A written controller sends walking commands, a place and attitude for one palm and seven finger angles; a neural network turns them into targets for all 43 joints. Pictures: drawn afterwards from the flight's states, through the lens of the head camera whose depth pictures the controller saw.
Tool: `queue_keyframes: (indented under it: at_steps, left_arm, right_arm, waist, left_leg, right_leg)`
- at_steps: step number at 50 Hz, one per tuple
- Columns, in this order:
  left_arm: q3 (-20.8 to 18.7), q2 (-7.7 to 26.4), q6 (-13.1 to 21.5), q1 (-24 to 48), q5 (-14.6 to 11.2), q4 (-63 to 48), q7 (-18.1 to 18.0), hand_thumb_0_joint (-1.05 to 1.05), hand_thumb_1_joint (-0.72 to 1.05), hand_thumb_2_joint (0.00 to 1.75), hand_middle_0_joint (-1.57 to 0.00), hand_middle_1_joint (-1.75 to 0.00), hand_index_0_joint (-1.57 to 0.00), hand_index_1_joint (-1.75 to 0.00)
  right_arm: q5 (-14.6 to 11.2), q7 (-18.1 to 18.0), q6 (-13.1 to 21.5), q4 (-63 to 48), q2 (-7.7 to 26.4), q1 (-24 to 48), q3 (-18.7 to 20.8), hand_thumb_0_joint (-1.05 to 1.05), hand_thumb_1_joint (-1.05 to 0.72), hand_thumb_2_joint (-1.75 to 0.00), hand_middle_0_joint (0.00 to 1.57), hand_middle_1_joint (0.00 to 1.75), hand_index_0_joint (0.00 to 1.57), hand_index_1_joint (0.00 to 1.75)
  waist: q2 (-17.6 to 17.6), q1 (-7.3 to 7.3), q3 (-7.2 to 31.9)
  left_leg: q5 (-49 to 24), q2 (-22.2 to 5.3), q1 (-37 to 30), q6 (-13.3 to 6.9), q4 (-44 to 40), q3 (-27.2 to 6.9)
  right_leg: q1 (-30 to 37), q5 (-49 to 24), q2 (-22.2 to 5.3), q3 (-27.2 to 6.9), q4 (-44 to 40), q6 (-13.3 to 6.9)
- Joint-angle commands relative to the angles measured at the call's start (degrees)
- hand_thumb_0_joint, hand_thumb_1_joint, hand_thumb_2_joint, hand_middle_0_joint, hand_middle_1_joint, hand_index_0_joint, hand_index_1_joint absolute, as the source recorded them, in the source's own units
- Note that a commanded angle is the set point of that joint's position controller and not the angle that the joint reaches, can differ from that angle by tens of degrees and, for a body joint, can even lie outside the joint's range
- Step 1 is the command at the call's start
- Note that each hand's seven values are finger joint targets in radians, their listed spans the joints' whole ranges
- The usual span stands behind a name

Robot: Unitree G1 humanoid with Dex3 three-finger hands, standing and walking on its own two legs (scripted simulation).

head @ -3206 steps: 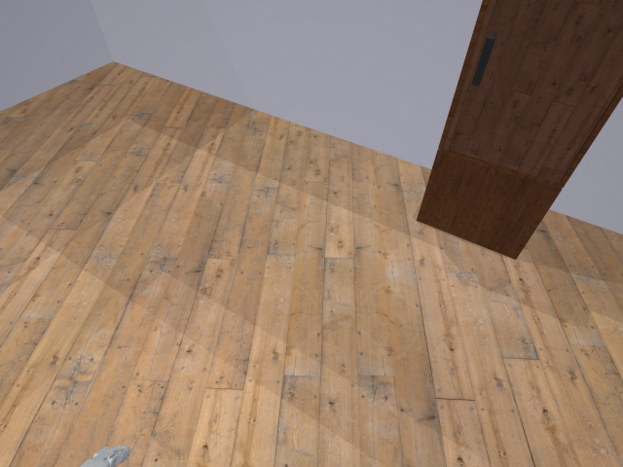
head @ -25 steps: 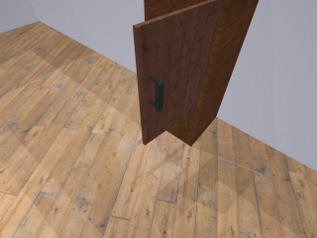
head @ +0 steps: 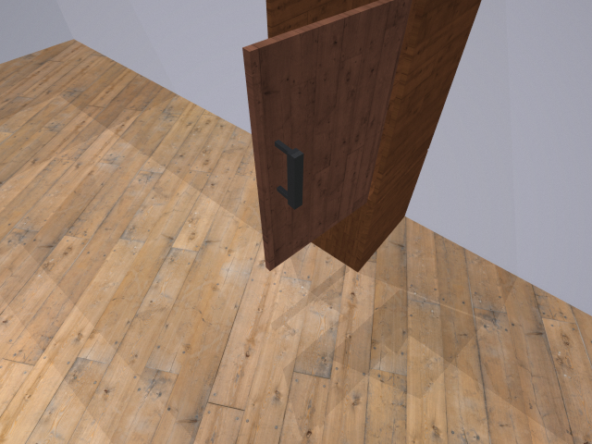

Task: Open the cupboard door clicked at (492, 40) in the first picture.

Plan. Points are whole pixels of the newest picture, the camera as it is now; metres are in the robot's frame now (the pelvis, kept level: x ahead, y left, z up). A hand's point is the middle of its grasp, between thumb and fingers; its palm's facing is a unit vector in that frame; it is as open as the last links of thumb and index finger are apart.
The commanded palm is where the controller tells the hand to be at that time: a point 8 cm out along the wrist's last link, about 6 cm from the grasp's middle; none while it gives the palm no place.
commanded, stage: stand and wait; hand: left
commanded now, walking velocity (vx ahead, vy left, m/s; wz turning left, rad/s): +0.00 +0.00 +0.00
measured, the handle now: (288, 174) +0.60 +0.05 -0.01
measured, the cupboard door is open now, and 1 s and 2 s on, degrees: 81 81 81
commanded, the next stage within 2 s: none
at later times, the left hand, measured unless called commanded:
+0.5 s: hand out of the picture +0.06 +0.21 -0.16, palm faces +0.01 -0.96 -0.29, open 7.4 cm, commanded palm none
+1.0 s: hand out of the picture +0.09 +0.20 -0.16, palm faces +0.00 -0.95 -0.32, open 7.4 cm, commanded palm none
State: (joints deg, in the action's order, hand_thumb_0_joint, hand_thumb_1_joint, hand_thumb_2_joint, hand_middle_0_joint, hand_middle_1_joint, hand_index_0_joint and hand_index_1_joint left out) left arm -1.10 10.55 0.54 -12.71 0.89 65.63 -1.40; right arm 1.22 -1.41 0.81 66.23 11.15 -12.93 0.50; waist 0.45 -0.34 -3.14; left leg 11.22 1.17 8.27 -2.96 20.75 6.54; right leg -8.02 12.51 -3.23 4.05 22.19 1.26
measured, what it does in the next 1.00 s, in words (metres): stands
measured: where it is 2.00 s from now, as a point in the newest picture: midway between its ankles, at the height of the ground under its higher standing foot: outside the picture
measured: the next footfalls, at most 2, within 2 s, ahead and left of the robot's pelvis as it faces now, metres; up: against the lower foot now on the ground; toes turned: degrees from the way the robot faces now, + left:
none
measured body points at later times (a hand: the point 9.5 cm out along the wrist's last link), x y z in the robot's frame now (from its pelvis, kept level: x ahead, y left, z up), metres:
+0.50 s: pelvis +0.01 -0.01 +0.00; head +0.03 -0.02 +0.45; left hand +0.06 +0.26 -0.14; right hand +0.07 -0.28 -0.15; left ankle +0.00 +0.08 -0.75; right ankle -0.01 -0.13 -0.75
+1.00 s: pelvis +0.02 -0.03 +0.00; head +0.04 -0.04 +0.45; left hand +0.09 +0.25 -0.13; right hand +0.09 -0.31 -0.14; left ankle +0.00 +0.08 -0.75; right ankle -0.01 -0.13 -0.75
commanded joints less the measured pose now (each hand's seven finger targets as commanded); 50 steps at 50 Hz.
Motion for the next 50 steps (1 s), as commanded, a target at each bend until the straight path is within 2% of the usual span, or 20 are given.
queue_keyframes:
  at_steps: [1, 7, 9, 16, 19, 24, 27, 29, 30, 44, 50]
  left_arm:
    - [-1.09, 8.60, 1.03, -1.43, -0.08, -1.88, -0.27, 0.00, 0.90, 0.90, -0.20, -0.30, -0.20, -0.30]
    - [-1.15, 10.17, 1.19, 0.20, -0.09, -2.01, -0.09, 0.00, 0.90, 0.90, -0.20, -0.30, -0.20, -0.30]
    - [-1.23, 10.93, 1.36, 0.42, -0.12, -2.30, -0.05, 0.00, 0.90, 0.90, -0.20, -0.30, -0.20, -0.30]
    - [-1.38, 12.69, 1.51, 2.64, -0.13, -2.55, 0.08, 0.00, 0.90, 0.90, -0.20, -0.30, -0.20, -0.30]
    - [-1.54, 13.51, 1.77, 2.96, -0.14, -2.67, 0.09, 0.00, 0.90, 0.90, -0.20, -0.30, -0.20, -0.30]
    - [-1.55, 14.50, 1.88, 3.99, -0.13, -2.71, 0.11, 0.00, 0.90, 0.90, -0.20, -0.30, -0.20, -0.30]
    - [-1.43, 14.91, 1.87, 4.61, -0.19, -2.73, 0.15, 0.00, 0.90, 0.90, -0.20, -0.30, -0.20, -0.30]
    - [-1.58, 15.40, 1.96, 4.73, -0.15, -2.88, 0.14, 0.00, 0.90, 0.90, -0.20, -0.30, -0.20, -0.30]
    - [-1.46, 15.43, 1.89, 5.16, -0.16, -2.84, 0.15, 0.00, 0.90, 0.90, -0.20, -0.30, -0.20, -0.30]
    - [-1.67, 16.79, 2.18, 6.08, -0.14, -3.13, 0.16, 0.00, 0.90, 0.90, -0.20, -0.30, -0.20, -0.30]
    - [-1.55, 16.95, 2.14, 6.37, -0.23, -3.02, 0.15, 0.00, 0.90, 0.90, -0.20, -0.30, -0.20, -0.30]
  right_arm:
    - [-0.12, -0.21, 0.56, -2.00, 8.19, -1.09, 1.33, 0.00, -0.90, -0.90, 0.20, 0.30, 0.20, 0.30]
    - [-0.13, -0.04, 0.53, -2.06, 9.65, 0.82, 1.39, 0.00, -0.90, -0.90, 0.20, 0.30, 0.20, 0.30]
    - [-0.27, 0.01, 0.56, -2.50, 10.51, 1.30, 1.49, 0.00, -0.90, -0.90, 0.20, 0.30, 0.20, 0.30]
    - [-0.18, 0.14, 0.73, -2.58, 12.17, 3.54, 1.55, 0.00, -0.90, -0.90, 0.20, 0.30, 0.20, 0.30]
    - [-0.30, 0.12, 0.79, -2.89, 13.00, 4.09, 1.60, 0.00, -0.90, -0.90, 0.20, 0.30, 0.20, 0.30]
    - [-0.30, 0.21, 0.72, -2.95, 14.08, 5.39, 1.58, 0.00, -0.90, -0.90, 0.20, 0.30, 0.20, 0.30]
    - [-0.16, 0.25, 0.76, -2.90, 14.57, 5.90, 1.59, 0.00, -0.90, -0.90, 0.20, 0.30, 0.20, 0.30]
    - [-0.35, 0.25, 0.79, -3.12, 14.89, 6.22, 1.57, 0.00, -0.90, -0.90, 0.20, 0.30, 0.20, 0.30]
    - [-0.24, 0.30, 0.77, -3.11, 15.00, 6.54, 1.61, 0.00, -0.90, -0.90, 0.20, 0.30, 0.20, 0.30]
    - [-0.31, 0.34, 0.75, -3.45, 16.26, 7.67, 1.53, 0.00, -0.90, -0.90, 0.20, 0.30, 0.20, 0.30]
    - [-0.26, 0.26, 0.65, -3.32, 16.26, 7.65, 1.49, 0.00, -0.90, -0.90, 0.20, 0.30, 0.20, 0.30]
  waist:
    - [-0.51, -0.20, 0.16]
    - [-0.37, -0.20, 0.48]
    - [-1.55, -0.09, 1.41]
    - [0.17, -0.14, 2.82]
    - [-1.12, -0.06, 3.92]
    - [-1.19, -0.11, 3.86]
    - [-0.08, -0.18, 4.45]
    - [-1.14, -0.09, 4.51]
    - [-0.29, -0.16, 4.07]
    - [-1.65, -0.03, 5.32]
    - [-0.97, -0.17, 5.03]
  left_leg:
    - [-6.39, -7.86, -0.43, 0.70, -4.99, -8.46]
    - [-6.46, -7.99, -0.81, 0.89, -5.41, -8.55]
    - [-6.68, -8.13, -1.25, 0.79, -5.26, -8.60]
    - [-9.32, -8.38, -2.23, 1.08, -5.43, -8.81]
    - [-11.41, -8.59, -3.27, 1.02, -5.04, -8.75]
    - [-11.91, -8.70, -3.79, 1.15, -5.27, -8.76]
    - [-12.44, -8.78, -4.23, 1.35, -5.51, -8.66]
    - [-13.20, -8.89, -4.36, 1.29, -5.40, -8.74]
    - [-13.01, -8.85, -4.24, 1.40, -5.64, -8.66]
    - [-13.91, -9.10, -5.58, 1.51, -5.80, -8.53]
    - [-14.24, -9.13, -5.70, 1.74, -5.75, -8.30]
  right_leg:
    - [-1.44, -5.29, -4.19, -4.88, -4.22, -2.96]
    - [-1.06, -5.66, -4.43, -5.21, -5.07, -3.04]
    - [-0.47, -5.71, -4.42, -5.04, -5.45, -3.09]
    - [0.70, -7.88, -4.76, -5.32, -5.68, -3.15]
    - [1.40, -10.38, -4.92, -5.11, -5.80, -3.25]
    - [1.54, -11.51, -5.10, -5.19, -6.29, -3.30]
    - [2.07, -11.99, -5.25, -5.30, -6.33, -3.30]
    - [2.32, -12.78, -5.15, -5.14, -6.45, -3.28]
    - [2.16, -12.65, -5.25, -5.29, -6.47, -3.28]
    - [3.42, -15.16, -5.44, -5.32, -7.36, -3.40]
    - [3.68, -16.45, -5.53, -5.27, -7.45, -3.46]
